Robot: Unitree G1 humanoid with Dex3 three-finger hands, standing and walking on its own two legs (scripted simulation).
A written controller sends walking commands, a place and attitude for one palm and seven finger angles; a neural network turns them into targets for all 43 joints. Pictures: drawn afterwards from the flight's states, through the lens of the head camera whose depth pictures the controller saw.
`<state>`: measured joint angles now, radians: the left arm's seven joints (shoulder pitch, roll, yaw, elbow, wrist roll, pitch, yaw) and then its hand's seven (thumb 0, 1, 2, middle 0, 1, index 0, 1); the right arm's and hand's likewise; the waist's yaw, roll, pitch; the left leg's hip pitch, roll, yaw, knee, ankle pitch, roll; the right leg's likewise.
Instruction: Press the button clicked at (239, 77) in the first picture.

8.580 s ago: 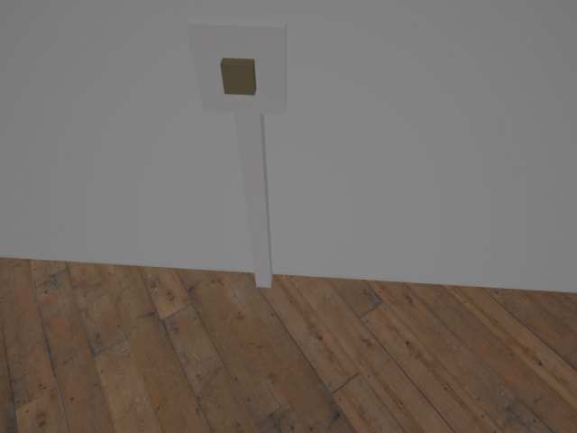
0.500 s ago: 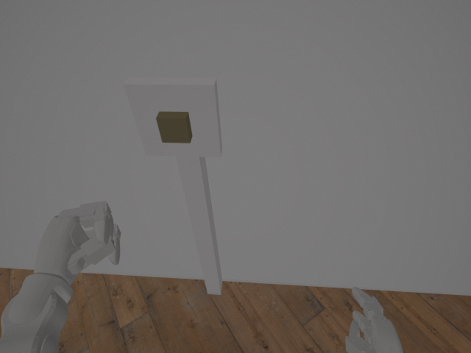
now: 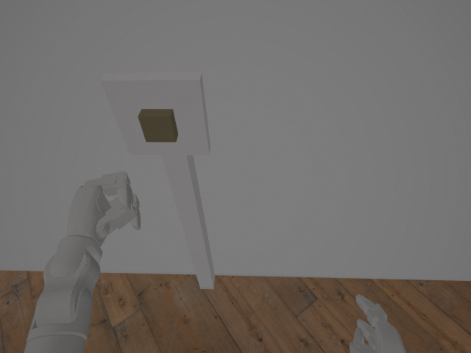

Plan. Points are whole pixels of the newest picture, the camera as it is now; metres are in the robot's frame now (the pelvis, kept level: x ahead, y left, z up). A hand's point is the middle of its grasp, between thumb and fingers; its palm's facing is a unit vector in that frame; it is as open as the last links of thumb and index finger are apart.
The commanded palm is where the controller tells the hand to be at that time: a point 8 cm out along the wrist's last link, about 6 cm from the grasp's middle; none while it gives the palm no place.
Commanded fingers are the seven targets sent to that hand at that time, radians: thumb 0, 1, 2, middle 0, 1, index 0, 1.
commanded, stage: aim a knuckle at the button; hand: left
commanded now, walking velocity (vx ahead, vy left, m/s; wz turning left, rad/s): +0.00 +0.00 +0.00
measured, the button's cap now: (159, 124) +0.49 +0.19 +0.14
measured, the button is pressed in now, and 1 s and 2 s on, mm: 0 0 0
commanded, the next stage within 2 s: press the button with the knuckle in 1.36 s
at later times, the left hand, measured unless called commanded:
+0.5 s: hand (166, 187) +0.36 +0.15 +0.11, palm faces +0.03 -1.00 +0.00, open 3.1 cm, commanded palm +0.34 +0.20 +0.11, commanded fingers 0.00 0.90 0.90 -1.30 -1.50 -1.30 -1.50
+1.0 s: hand (170, 179) +0.39 +0.15 +0.10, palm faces +0.06 -1.00 +0.01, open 3.1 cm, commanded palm +0.36 +0.20 +0.11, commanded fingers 0.00 0.90 0.90 -1.30 -1.50 -1.30 -1.50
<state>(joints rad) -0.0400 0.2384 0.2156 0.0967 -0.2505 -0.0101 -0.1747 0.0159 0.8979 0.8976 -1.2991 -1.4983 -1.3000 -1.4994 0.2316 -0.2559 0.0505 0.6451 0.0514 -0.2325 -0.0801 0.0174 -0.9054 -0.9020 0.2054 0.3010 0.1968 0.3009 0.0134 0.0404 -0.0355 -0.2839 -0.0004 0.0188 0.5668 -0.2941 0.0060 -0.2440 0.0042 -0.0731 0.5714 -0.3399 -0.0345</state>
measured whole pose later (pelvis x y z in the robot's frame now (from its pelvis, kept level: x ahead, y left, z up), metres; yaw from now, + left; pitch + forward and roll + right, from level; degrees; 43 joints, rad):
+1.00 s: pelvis +0.00 +0.01 +0.00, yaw -2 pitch +4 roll +0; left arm -0.41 0.20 0.19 0.58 -0.16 -0.18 -0.04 0.02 0.90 0.90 -1.30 -1.50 -1.30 -1.50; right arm 0.31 -0.25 0.02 0.66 0.04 -0.05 -0.04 0.02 -0.91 -0.90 0.20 0.30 0.20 0.30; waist -0.05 0.03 -0.05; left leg -0.38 0.01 0.05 0.61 -0.31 0.02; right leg -0.35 0.01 -0.04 0.61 -0.34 -0.03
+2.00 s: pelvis -0.01 +0.01 -0.01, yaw -2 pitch +6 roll +0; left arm -0.59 0.22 0.22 0.75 -0.15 -0.21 -0.02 0.02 0.90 0.90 -1.30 -1.50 -1.30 -1.50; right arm 0.33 -0.25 0.02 0.66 0.03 -0.04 -0.03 0.01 -0.91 -0.90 0.20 0.30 0.20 0.30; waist -0.06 0.03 -0.05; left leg -0.43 0.01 0.05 0.64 -0.31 0.02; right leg -0.40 0.01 -0.04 0.63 -0.34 -0.03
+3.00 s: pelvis -0.04 +0.01 -0.02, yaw -1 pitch +10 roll -1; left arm -0.93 0.36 0.28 1.21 -0.11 -0.36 -0.05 0.00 0.82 1.00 -1.30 -1.50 -1.34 -1.50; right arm 0.39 -0.28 0.04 0.72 0.02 -0.07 -0.03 0.01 -0.91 -0.90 0.21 0.30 0.20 0.30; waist -0.14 0.02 -0.05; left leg -0.63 0.02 0.01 0.74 -0.29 0.02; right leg -0.57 0.01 -0.08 0.71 -0.32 -0.03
